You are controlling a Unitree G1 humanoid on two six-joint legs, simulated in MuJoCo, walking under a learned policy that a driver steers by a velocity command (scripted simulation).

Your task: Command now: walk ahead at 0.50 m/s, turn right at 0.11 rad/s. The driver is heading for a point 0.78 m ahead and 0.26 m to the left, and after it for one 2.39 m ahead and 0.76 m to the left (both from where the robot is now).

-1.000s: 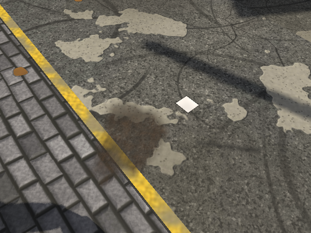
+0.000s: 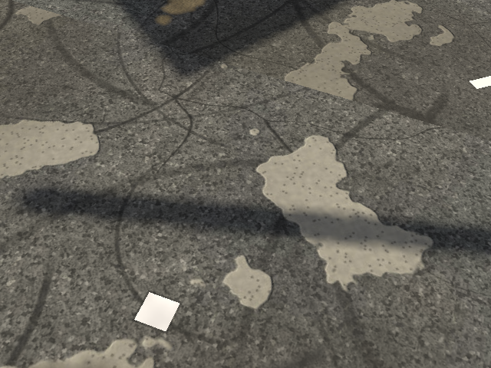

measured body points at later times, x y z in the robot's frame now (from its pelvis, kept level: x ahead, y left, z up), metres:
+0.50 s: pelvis +0.27 -0.06 +0.00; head +0.29 -0.07 +0.45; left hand +0.29 +0.23 -0.12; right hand +0.44 -0.32 -0.11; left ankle +0.35 +0.12 -0.67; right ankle +0.25 -0.16 -0.75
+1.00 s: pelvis +0.53 +0.05 +0.00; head +0.56 +0.08 +0.45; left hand +0.59 +0.38 -0.10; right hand +0.72 -0.17 -0.11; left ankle +0.51 +0.11 -0.75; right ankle +0.69 -0.08 -0.68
